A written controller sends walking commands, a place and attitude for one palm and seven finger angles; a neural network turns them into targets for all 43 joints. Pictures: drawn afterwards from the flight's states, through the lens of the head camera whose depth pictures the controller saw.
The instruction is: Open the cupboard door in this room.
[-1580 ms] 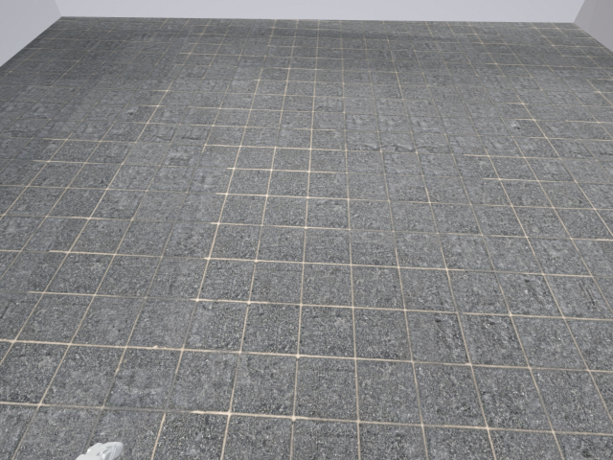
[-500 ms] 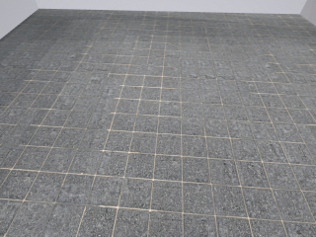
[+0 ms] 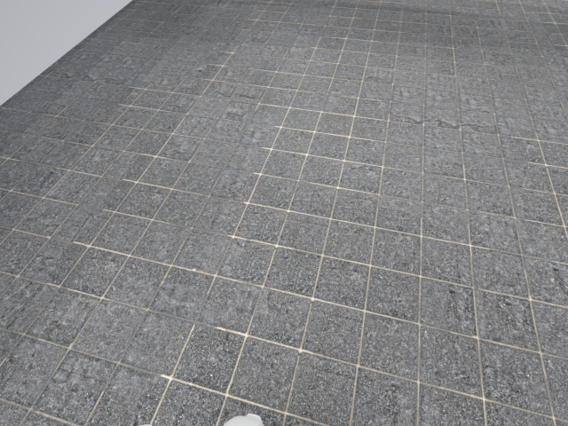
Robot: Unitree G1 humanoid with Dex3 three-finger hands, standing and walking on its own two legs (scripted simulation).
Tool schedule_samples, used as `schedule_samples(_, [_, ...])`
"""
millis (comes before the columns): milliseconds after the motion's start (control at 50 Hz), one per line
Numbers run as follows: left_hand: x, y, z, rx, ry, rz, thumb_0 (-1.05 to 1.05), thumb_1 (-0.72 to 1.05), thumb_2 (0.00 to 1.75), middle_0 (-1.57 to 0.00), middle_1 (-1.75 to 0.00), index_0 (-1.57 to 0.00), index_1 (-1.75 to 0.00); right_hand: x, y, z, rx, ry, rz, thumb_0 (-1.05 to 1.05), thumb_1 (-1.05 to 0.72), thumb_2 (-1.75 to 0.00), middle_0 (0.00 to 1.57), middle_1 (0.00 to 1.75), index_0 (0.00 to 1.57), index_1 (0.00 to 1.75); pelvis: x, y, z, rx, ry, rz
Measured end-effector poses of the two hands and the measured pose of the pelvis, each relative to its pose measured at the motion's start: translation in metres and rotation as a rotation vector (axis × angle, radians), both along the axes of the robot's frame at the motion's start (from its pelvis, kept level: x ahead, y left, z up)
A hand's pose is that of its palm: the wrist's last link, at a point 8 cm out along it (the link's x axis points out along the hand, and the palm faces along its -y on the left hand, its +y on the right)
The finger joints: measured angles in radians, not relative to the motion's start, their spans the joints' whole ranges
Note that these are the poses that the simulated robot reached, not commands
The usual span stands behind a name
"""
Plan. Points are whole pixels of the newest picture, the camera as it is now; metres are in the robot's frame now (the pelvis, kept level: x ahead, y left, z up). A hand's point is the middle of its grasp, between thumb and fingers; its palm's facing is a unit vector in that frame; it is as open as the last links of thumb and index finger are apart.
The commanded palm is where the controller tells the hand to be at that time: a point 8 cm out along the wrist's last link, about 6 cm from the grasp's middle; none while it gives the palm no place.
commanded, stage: turn or walk to find it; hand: left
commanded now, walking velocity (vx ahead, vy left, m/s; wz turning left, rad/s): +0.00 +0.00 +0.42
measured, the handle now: out of the picture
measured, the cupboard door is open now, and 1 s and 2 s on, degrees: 0 0 0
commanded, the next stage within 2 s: stand and wait in 1.94 s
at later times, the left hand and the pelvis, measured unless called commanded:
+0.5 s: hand out of the picture -0.05 +0.26 -0.17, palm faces +0.29 -0.93 -0.24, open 7.4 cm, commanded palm none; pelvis -0.02 +0.04 +0.01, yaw +13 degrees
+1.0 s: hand out of the picture -0.05 +0.21 -0.15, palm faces +0.45 -0.86 -0.24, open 7.4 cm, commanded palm none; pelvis -0.03 +0.01 +0.01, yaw +27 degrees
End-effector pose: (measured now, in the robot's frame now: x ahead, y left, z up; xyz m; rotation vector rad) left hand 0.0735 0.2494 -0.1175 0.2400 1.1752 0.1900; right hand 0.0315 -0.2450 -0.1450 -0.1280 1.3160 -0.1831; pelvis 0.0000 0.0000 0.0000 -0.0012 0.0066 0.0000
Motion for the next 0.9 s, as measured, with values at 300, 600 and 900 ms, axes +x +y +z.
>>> schedule_samples(300, [-0.099,0.012,-0.014,-0.059,0.095,0.198,0.0,0.9,0.9,-0.21,-0.3,-0.21,-0.3,0.067,0.008,0.026,-0.077,-0.054,0.207,0.0,-0.91,-0.9,0.2,0.3,0.2,0.3,-0.012,0.016,0.005,0.016,-0.006,0.16])
schedule_samples(600, [-0.13,0.056,-0.01,-0.057,0.084,0.337,0.0,0.91,0.9,-0.2,-0.3,-0.2,-0.29,0.082,0.08,0.035,-0.031,-0.135,0.35,0.0,-0.91,-0.9,0.21,0.3,0.2,0.3,-0.028,0.041,0.012,-0.012,-0.014,0.272])
schedule_samples(900, [-0.126,0.01,0.009,-0.013,-0.05,0.403,0.0,0.9,0.9,-0.2,-0.3,-0.21,-0.29,0.064,0.031,0.007,-0.008,0.0,0.391,0.0,-0.91,-0.9,0.21,0.3,0.2,0.3,-0.032,0.009,0.006,0.013,-0.019,0.411])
